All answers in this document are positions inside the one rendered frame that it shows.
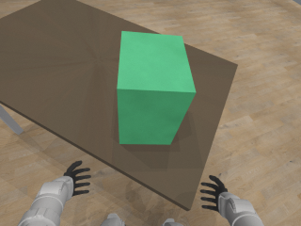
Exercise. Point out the robot left hand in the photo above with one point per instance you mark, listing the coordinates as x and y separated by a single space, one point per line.
72 173

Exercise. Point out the robot shin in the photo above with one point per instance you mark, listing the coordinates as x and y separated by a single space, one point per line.
169 220
113 215

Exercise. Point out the robot left shin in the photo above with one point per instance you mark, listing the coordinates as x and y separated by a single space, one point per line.
113 215

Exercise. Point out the carton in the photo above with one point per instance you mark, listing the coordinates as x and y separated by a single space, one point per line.
155 87

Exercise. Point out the robot right shin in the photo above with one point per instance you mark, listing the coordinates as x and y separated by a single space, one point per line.
169 220

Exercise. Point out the left robot forearm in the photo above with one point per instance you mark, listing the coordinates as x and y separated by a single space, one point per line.
49 203

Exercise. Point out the robot right hand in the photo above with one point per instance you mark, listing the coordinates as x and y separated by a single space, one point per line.
219 188

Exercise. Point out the right robot forearm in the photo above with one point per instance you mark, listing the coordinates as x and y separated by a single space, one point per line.
238 212

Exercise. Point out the table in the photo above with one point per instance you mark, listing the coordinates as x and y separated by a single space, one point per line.
59 68

